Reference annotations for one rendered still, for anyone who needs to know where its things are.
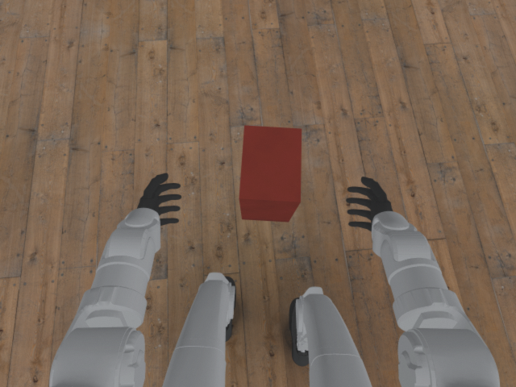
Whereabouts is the left robot upper arm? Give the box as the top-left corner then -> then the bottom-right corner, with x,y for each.
52,327 -> 146,387

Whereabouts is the right robot shin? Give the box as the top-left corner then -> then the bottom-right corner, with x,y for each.
297,286 -> 323,351

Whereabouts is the left robot forearm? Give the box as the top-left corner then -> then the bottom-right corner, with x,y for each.
49,208 -> 160,387

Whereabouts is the right robot thigh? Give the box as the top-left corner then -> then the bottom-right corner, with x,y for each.
296,293 -> 372,387

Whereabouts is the carton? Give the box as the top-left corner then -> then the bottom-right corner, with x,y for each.
239,125 -> 302,222

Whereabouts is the right robot hand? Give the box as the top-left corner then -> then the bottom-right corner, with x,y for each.
346,177 -> 393,231

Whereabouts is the right robot forearm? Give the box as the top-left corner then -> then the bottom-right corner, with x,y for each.
372,211 -> 500,387

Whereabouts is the right robot upper arm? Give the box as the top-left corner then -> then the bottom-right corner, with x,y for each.
397,328 -> 498,387

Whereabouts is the left robot hand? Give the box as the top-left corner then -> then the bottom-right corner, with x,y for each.
137,173 -> 181,226

